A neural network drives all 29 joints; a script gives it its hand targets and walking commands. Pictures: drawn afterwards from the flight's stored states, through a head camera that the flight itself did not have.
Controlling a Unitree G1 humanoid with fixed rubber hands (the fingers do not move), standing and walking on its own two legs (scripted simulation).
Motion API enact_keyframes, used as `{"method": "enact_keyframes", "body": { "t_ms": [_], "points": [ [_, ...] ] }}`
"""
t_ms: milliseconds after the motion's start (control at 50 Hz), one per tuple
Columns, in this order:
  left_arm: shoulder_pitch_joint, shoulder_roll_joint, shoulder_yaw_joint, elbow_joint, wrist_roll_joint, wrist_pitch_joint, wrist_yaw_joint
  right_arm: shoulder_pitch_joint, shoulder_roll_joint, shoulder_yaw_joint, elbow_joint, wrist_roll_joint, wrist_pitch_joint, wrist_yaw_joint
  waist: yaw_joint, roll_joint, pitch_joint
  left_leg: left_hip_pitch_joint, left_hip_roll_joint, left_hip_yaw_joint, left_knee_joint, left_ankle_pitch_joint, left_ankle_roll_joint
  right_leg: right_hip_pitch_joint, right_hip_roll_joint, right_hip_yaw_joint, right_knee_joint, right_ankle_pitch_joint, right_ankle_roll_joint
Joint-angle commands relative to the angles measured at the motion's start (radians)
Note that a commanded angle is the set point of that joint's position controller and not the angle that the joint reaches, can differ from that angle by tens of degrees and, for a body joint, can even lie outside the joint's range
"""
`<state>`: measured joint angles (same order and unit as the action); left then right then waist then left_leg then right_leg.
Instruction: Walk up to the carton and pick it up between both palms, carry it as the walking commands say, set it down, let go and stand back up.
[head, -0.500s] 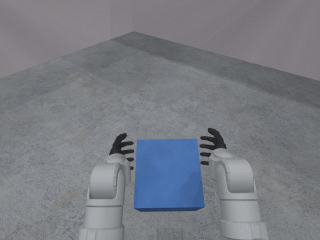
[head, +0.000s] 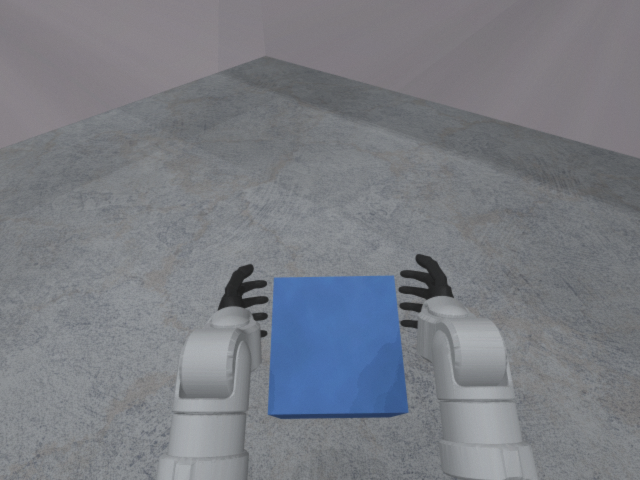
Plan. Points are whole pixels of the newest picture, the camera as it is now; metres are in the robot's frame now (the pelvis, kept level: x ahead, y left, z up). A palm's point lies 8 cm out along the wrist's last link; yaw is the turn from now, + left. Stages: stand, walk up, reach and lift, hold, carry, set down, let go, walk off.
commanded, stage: carry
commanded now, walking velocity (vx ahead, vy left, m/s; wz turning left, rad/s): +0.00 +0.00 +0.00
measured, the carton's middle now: (334, 350) +0.32 +0.00 +0.00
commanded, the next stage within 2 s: none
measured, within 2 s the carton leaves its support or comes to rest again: neither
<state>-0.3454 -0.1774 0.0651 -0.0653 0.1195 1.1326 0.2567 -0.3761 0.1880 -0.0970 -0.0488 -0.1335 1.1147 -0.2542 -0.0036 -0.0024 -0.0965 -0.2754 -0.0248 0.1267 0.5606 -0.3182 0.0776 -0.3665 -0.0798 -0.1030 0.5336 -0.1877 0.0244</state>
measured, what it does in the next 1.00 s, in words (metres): stands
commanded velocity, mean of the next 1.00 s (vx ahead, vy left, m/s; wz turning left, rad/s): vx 0.00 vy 0.00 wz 0.00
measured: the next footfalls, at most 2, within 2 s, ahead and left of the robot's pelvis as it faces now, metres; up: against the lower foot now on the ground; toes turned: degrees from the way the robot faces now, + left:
none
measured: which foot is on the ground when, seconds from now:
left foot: down 0.00-1.00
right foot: down 0.00-1.00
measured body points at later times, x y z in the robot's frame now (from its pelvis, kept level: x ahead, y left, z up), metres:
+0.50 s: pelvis +0.00 +0.01 +0.00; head -0.02 +0.01 +0.45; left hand +0.31 +0.13 +0.08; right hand +0.32 -0.12 +0.09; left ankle -0.01 +0.06 -0.73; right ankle +0.05 -0.14 -0.73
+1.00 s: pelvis +0.00 +0.01 +0.00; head -0.02 +0.01 +0.45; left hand +0.31 +0.13 +0.08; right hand +0.32 -0.12 +0.09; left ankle -0.01 +0.06 -0.73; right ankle +0.05 -0.14 -0.73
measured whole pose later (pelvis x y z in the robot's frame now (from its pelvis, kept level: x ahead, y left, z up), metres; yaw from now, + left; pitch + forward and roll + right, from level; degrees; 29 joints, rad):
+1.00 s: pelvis +0.00 +0.01 +0.00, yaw +0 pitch +1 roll +0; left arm -0.31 -0.17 0.06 -0.03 0.12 1.05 0.23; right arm -0.35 0.18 -0.09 -0.01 -0.13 1.03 -0.22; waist -0.01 0.00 -0.10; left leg -0.27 -0.03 0.13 0.56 -0.32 0.09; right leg -0.37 -0.08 -0.10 0.53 -0.18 0.03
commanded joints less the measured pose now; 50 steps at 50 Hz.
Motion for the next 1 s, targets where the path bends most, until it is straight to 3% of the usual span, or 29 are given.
{"method": "enact_keyframes", "body": {
  "t_ms": [0,420,980],
  "points": [
    [-0.341,-1.014,-0.415,-0.097,-0.277,-0.048,-0.203,-0.267,0.998,0.409,-0.045,0.275,-0.013,0.206,-0.002,0.017,-0.249,0.054,0.166,-0.164,-0.113,0.296,-0.021,0.125,-0.068,0.086,-0.026,0.117,-0.028],
    [-0.341,-1.000,-0.419,-0.075,-0.260,-0.106,-0.227,-0.262,0.990,0.407,-0.013,0.254,-0.074,0.229,-0.002,0.018,-0.245,0.057,0.163,-0.167,-0.113,0.301,-0.015,0.117,-0.065,0.087,-0.021,0.103,-0.036],
    [-0.312,-0.943,-0.404,-0.085,-0.248,-0.135,-0.215,-0.233,0.935,0.394,-0.023,0.245,-0.101,0.217,-0.003,0.011,-0.239,0.044,0.160,-0.167,-0.122,0.254,-0.016,0.123,-0.071,0.097,-0.037,0.108,-0.041]
  ]
}}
